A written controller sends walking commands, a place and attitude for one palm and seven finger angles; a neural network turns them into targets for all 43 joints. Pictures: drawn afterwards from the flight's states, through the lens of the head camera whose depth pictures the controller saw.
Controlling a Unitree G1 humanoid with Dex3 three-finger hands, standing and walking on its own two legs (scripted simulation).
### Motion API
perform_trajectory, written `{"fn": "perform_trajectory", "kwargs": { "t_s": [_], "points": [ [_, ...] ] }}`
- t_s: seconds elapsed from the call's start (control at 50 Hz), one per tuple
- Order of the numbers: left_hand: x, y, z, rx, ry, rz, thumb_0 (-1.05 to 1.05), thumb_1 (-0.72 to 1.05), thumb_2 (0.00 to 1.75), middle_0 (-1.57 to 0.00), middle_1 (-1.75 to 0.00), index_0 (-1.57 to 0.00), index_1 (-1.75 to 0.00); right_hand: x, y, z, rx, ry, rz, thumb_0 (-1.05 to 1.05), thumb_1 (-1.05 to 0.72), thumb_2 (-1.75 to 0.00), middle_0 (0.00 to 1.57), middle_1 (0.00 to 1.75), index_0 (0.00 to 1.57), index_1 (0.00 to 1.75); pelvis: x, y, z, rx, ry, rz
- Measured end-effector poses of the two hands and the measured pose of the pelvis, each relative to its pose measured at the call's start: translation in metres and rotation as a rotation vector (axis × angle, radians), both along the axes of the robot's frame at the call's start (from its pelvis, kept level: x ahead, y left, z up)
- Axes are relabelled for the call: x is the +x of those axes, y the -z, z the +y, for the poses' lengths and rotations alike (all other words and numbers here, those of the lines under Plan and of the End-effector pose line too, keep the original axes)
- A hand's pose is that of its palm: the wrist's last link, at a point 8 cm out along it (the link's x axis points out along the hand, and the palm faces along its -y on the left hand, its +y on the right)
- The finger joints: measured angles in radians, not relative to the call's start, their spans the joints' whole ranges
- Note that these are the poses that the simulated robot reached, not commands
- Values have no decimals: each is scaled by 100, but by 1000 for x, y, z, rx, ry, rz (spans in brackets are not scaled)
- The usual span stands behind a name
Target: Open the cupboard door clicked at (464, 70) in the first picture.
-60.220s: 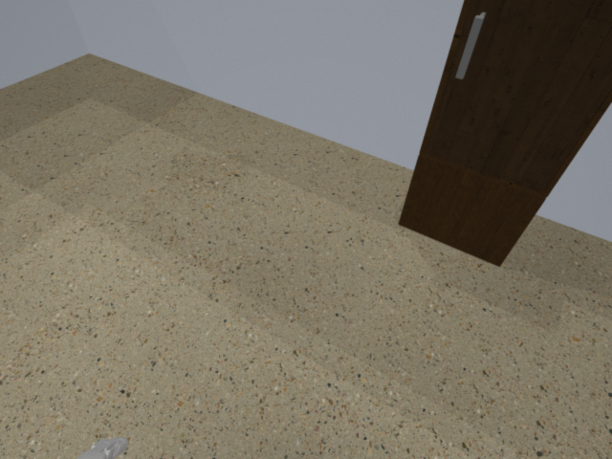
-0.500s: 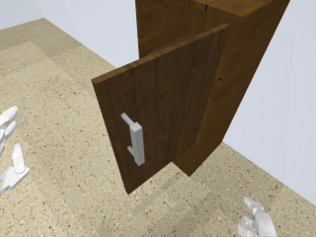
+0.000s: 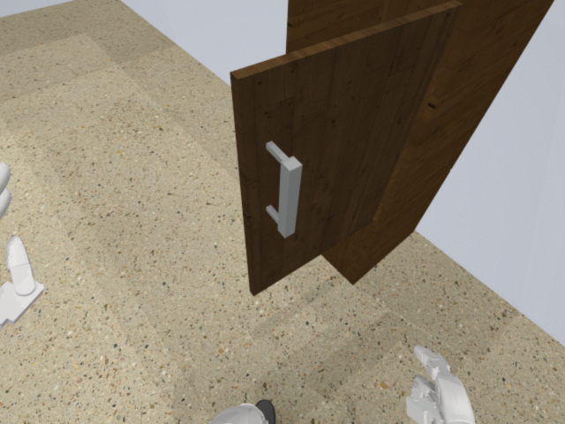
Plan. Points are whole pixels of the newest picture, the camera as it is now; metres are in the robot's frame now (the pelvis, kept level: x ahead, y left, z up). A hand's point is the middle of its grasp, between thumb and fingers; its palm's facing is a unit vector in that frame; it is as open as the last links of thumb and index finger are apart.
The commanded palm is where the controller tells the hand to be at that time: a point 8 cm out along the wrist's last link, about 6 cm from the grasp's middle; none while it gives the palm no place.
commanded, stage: step back with the hand held close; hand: left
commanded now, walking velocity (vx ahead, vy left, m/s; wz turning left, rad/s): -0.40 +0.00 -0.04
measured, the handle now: (280, 192) +0.43 +0.05 +0.06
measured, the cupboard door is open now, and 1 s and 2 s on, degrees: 84 84 84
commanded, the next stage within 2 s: stop stepping back and stand still in 0.28 s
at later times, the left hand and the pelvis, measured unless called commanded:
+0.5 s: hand out of the picture +0.09 +0.28 +0.17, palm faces +0.35 -0.82 -0.45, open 7.4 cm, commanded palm +0.04 +0.33 +0.19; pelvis -0.11 +0.03 -0.01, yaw -3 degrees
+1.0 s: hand out of the picture -0.04 +0.34 +0.19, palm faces +0.31 -0.80 -0.52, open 7.4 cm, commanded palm -0.07 +0.39 +0.19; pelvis -0.23 +0.10 +0.00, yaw -5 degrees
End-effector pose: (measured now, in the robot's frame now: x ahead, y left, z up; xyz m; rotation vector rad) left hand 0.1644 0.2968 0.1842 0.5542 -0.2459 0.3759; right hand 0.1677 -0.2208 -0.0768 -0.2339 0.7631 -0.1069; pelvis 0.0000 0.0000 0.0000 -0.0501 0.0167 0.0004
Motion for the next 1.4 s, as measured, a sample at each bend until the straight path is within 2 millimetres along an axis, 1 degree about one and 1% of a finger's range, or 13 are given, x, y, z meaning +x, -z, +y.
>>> {"fn": "perform_trajectory", "kwargs": {
  "t_s": [0.12,0.3,0.42,0.5,0.62,0.72,0.78,0.86,0.92,0.98,1.12,1.26,1.4],
  "points": [
    [-15,0,-2,-3,72,-25,1,89,90,-22,-30,-22,-30,-13,-9,-5,-34,24,-28,2,-90,-90,20,30,20,30,-11,2,5,-14,-2,-18],
    [-34,-9,37,35,57,-115,1,89,90,-22,-30,-22,-30,-42,-24,3,-103,49,-71,2,-90,-90,20,30,20,30,-43,3,25,-56,7,-35],
    [-72,-6,39,-33,67,-83,1,89,90,-21,-30,-21,-30,-70,-29,24,-63,10,-74,2,-90,-90,20,30,20,30,-77,-2,31,-65,16,31],
    [-108,-2,29,21,120,-91,1,89,90,-21,-30,-21,-30,-90,-16,36,-41,-34,-107,1,-90,-90,20,30,20,30,-112,14,33,6,54,55],
    [-141,-10,48,18,148,-210,1,88,90,-22,-30,-22,-30,-147,-3,49,-57,33,-26,1,-90,-90,20,30,20,30,-121,19,51,-18,82,-34],
    [-122,-6,79,-98,72,-243,1,89,90,-22,-30,-22,-30,-189,-4,60,-63,91,-58,2,-90,-90,20,30,20,30,-154,14,72,-13,75,-91],
    [-124,-9,77,-111,105,-159,1,89,90,-21,-30,-21,-30,-220,-17,70,-33,108,-49,2,-90,-90,20,30,20,30,-175,-2,78,-9,78,-100],
    [-168,-18,62,-24,200,-20,1,89,90,-21,-30,-21,-30,-253,-30,75,-15,128,-50,2,-90,-90,20,30,20,30,-197,-15,85,-12,64,-73],
    [-214,-19,59,101,250,0,1,89,90,-21,-30,-21,-30,-268,-16,69,-38,128,-39,1,-90,-90,21,30,20,30,-216,2,90,64,100,-39],
    [-234,-25,74,136,235,-75,1,89,90,-22,-30,-22,-30,-285,-6,68,-81,131,38,1,-90,-90,20,30,20,30,-231,5,98,53,104,-32],
    [-231,-21,132,-29,29,-253,1,89,90,-22,-30,-22,-30,-301,-11,85,-119,164,-80,2,-90,-90,20,30,20,30,-254,11,129,36,61,-8],
    [-236,-16,108,33,143,-94,1,89,90,-21,-30,-21,-30,-327,-4,118,21,168,-29,2,-90,-90,20,30,20,30,-262,-3,126,44,85,-33],
    [-241,-15,93,132,119,-21,1,89,90,-22,-30,-22,-30,-331,37,106,47,148,113,1,-90,-90,21,30,20,30,-260,11,115,35,79,-15]
  ]
}}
